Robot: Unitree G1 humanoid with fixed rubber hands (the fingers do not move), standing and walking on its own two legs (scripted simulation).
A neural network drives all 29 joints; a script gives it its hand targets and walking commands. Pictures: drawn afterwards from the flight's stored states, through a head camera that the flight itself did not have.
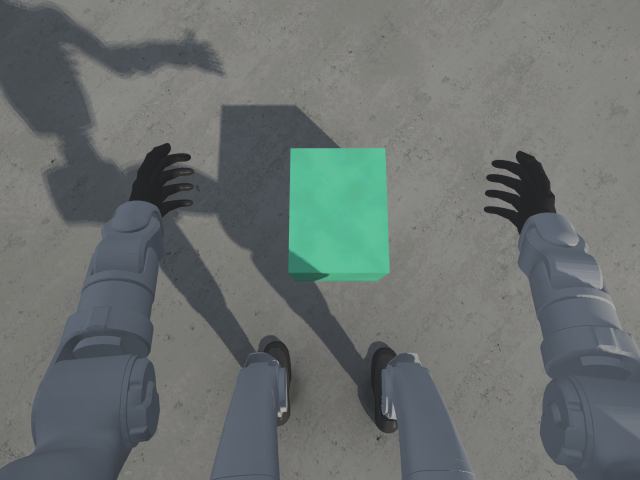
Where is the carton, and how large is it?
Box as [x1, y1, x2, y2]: [288, 148, 389, 280]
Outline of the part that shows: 291,148 288,272 294,280 377,280 388,273 389,268 384,148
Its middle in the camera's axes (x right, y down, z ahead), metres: +0.04 -0.05 +0.98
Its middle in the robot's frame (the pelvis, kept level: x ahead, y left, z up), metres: +0.54 -0.02 -0.58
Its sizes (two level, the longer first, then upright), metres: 0.295 0.224 0.210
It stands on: the floor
